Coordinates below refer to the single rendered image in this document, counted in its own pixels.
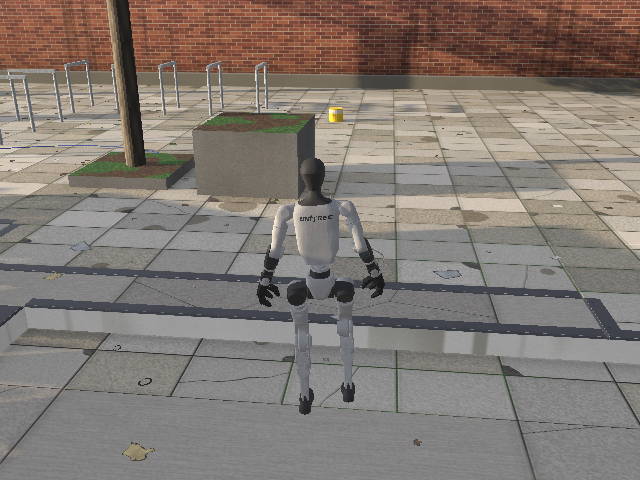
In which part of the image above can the robot left hand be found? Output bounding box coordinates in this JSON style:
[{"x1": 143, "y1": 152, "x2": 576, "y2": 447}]
[{"x1": 256, "y1": 282, "x2": 280, "y2": 307}]

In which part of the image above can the robot right hand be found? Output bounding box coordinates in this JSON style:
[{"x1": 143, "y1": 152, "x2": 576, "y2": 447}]
[{"x1": 362, "y1": 273, "x2": 385, "y2": 298}]

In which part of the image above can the robot left foot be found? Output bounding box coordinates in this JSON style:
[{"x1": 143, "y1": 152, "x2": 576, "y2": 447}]
[{"x1": 299, "y1": 388, "x2": 314, "y2": 415}]

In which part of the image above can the right robot upper arm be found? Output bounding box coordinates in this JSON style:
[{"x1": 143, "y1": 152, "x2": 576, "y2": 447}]
[{"x1": 336, "y1": 200, "x2": 368, "y2": 253}]

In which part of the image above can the left robot upper arm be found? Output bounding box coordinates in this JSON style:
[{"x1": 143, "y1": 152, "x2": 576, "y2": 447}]
[{"x1": 269, "y1": 203, "x2": 295, "y2": 259}]

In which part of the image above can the humanoid robot torso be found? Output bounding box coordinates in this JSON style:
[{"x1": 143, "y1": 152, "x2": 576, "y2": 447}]
[{"x1": 293, "y1": 195, "x2": 340, "y2": 300}]

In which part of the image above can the left robot forearm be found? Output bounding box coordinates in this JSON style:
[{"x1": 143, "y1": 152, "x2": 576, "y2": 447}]
[{"x1": 259, "y1": 244, "x2": 279, "y2": 286}]

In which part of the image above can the right robot forearm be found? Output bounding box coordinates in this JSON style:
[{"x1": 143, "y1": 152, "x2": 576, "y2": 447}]
[{"x1": 359, "y1": 237, "x2": 381, "y2": 278}]

